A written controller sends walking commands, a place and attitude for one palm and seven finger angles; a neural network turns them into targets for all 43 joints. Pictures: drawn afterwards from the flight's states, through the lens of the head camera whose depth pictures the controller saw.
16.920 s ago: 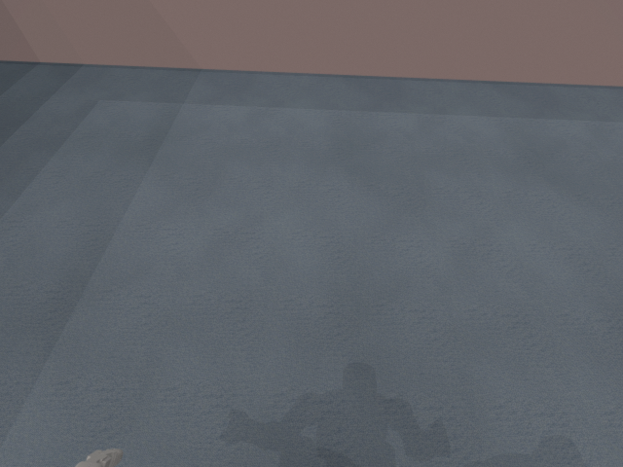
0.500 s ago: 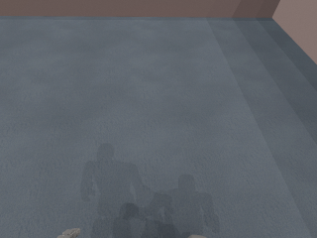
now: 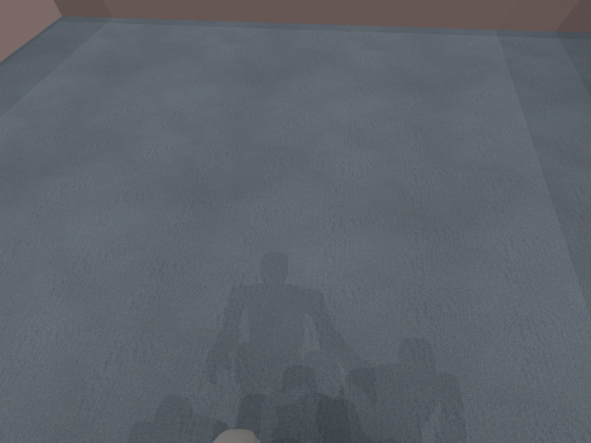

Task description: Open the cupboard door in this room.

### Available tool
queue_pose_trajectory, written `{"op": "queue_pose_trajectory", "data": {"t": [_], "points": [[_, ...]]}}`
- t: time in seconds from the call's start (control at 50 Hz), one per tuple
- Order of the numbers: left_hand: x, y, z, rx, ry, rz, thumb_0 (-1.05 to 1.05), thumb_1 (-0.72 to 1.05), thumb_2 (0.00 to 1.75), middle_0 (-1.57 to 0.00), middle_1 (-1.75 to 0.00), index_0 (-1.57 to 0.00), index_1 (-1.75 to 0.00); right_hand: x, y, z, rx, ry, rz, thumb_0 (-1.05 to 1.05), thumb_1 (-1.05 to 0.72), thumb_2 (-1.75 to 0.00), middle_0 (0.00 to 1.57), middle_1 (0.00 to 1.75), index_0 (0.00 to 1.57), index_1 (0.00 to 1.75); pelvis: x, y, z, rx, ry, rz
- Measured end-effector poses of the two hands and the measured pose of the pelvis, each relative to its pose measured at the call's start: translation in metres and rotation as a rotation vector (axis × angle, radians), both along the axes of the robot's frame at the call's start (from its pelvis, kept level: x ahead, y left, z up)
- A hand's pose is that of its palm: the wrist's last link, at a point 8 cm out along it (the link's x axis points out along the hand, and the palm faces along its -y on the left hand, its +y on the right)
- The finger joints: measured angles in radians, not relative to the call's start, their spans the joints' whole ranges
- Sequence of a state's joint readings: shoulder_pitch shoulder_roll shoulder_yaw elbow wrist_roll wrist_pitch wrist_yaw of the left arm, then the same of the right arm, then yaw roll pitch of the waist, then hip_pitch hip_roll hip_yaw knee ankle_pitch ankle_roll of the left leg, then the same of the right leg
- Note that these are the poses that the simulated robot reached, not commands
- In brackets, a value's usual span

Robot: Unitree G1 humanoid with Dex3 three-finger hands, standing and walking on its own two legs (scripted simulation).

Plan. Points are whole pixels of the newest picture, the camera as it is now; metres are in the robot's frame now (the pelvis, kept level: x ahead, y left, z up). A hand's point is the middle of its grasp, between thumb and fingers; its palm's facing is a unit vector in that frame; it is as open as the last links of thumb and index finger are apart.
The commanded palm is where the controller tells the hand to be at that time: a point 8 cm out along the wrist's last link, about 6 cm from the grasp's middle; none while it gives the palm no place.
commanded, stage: turn or walk to find it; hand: left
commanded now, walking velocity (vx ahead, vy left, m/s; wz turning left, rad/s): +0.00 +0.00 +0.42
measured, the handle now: out of the picture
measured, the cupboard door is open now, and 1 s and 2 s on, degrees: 0 0 0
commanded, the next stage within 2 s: none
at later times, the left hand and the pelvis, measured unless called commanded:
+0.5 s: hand out of the picture +0.03 +0.25 -0.16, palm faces +0.24 -0.94 -0.26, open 7.4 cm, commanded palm none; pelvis -0.01 +0.03 +0.00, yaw +12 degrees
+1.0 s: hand out of the picture -0.08 +0.20 -0.17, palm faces +0.45 -0.86 -0.25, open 7.4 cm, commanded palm none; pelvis -0.03 +0.00 -0.01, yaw +26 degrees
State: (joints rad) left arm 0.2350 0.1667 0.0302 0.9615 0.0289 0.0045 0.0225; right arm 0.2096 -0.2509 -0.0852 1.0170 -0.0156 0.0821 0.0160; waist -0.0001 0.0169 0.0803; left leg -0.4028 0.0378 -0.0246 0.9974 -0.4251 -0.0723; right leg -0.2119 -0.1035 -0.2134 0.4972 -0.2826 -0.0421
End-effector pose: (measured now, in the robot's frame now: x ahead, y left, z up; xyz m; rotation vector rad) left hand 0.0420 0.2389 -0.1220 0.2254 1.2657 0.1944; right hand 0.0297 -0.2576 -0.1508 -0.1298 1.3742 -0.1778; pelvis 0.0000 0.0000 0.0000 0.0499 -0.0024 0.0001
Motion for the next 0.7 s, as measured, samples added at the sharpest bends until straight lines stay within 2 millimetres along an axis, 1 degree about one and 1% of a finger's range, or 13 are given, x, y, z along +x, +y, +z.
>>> {"op": "queue_pose_trajectory", "data": {"t": [0.08, 0.12, 0.16, 0.2, 0.24, 0.28, 0.34, 0.4, 0.44, 0.5, 0.58, 0.62, 0.7], "points": [[-0.036, 0.018, -0.01, -0.01, 0.057, 0.07, 0.0, 0.9, 0.9, -0.21, -0.3, -0.2, -0.3, 0.038, 0.014, 0.005, -0.022, -0.06, 0.083, 0.0, -0.91, -0.9, 0.2, 0.3, 0.19, 0.29, -0.004, 0.011, -0.003, -0.013, 0.007, 0.037], [-0.053, 0.031, -0.018, -0.016, 0.084, 0.107, 0.0, 0.9, 0.9, -0.21, -0.3, -0.2, -0.3, 0.059, 0.026, 0.009, -0.035, -0.105, 0.126, 0.0, -0.91, -0.9, 0.2, 0.3, 0.19, 0.29, -0.006, 0.019, -0.007, -0.024, 0.009, 0.058], [-0.068, 0.044, -0.029, -0.024, 0.104, 0.143, 0.0, 0.9, 0.9, -0.21, -0.3, -0.2, -0.3, 0.079, 0.039, 0.01, -0.051, -0.163, 0.169, 0.0, -0.91, -0.9, 0.2, 0.3, 0.19, 0.29, -0.006, 0.03, -0.014, -0.047, 0.012, 0.078], [-0.079, 0.056, -0.036, -0.024, 0.129, 0.168, 0.0, 0.9, 0.9, -0.21, -0.3, -0.2, -0.3, 0.092, 0.051, 0.015, -0.058, -0.204, 0.202, 0.0, -0.91, -0.9, 0.2, 0.3, 0.19, 0.29, -0.009, 0.035, -0.017, -0.038, 0.007, 0.09], [-0.084, 0.063, -0.035, -0.022, 0.139, 0.189, 0.01, 0.9, 0.9, -0.21, -0.3, -0.2, -0.3, 0.099, 0.062, 0.022, -0.061, -0.229, 0.229, 0.0, -0.91, -0.9, 0.2, 0.3, 0.19, 0.3, -0.01, 0.039, -0.014, -0.043, -0.002, 0.103], [-0.081, 0.067, -0.031, -0.025, 0.122, 0.206, 0.01, 0.91, 0.9, -0.2, -0.3, -0.2, -0.3, 0.101, 0.07, 0.026, -0.06, -0.235, 0.248, 0.0, -0.91, -0.9, 0.2, 0.3, 0.19, 0.3, -0.011, 0.042, -0.009, -0.052, -0.008, 0.122], [-0.072, 0.071, -0.025, -0.027, 0.067, 0.216, 0.01, 0.91, 0.9, -0.2, -0.3, -0.2, -0.3, 0.101, 0.078, 0.029, -0.047, -0.229, 0.267, 0.0, -0.9, -0.9, 0.2, 0.3, 0.2, 0.3, -0.012, 0.043, -0.005, -0.056, -0.012, 0.144], [-0.059, 0.07, -0.019, -0.021, 0.013, 0.218, 0.01, 0.91, 0.9, -0.2, -0.3, -0.2, -0.3, 0.096, 0.081, 0.027, -0.029, -0.217, 0.275, 0.0, -0.9, -0.9, 0.2, 0.3, 0.2, 0.3, -0.013, 0.041, -0.003, -0.054, -0.013, 0.168], [-0.049, 0.067, -0.015, -0.015, -0.019, 0.215, 0.01, 0.91, 0.9, -0.2, -0.3, -0.2, -0.3, 0.09, 0.079, 0.023, -0.016, -0.203, 0.275, 0.0, -0.9, -0.9, 0.2, 0.3, 0.2, 0.3, -0.014, 0.038, -0.003, -0.051, -0.013, 0.182], [-0.033, 0.058, -0.01, -0.004, -0.065, 0.207, 0.01, 0.91, 0.9, -0.2, -0.3, -0.2, -0.3, 0.08, 0.07, 0.015, 0.0, -0.172, 0.268, 0.0, -0.9, -0.9, 0.2, 0.3, 0.2, 0.3, -0.014, 0.029, -0.004, -0.045, -0.012, 0.206], [-0.019, 0.041, -0.004, 0.023, -0.128, 0.2, 0.0, 0.91, 0.9, -0.2, -0.3, -0.2, -0.3, 0.067, 0.049, -0.003, 0.023, -0.12, 0.259, 0.0, -0.9, -0.9, 0.2, 0.3, 0.2, 0.3, -0.014, 0.011, -0.011, -0.027, -0.004, 0.239], [-0.019, 0.031, -0.001, 0.04, -0.148, 0.199, 0.0, 0.91, 0.9, -0.2, -0.3, -0.2, -0.3, 0.062, 0.037, -0.012, 0.031, -0.096, 0.256, 0.0, -0.9, -0.9, 0.2, 0.3, 0.2, 0.3, -0.015, 0.003, -0.014, -0.034, -0.012, 0.261], [-0.036, 0.012, 0.007, 0.041, -0.145, 0.241, 0.0, 0.9, 0.9, -0.21, -0.3, -0.2, -0.3, 0.057, 0.021, -0.012, 0.026, -0.041, 0.277, 0.0, -0.9, -0.9, 0.2, 0.3, 0.2, 0.3, -0.016, -0.007, -0.008, -0.018, -0.017, 0.305]]}}
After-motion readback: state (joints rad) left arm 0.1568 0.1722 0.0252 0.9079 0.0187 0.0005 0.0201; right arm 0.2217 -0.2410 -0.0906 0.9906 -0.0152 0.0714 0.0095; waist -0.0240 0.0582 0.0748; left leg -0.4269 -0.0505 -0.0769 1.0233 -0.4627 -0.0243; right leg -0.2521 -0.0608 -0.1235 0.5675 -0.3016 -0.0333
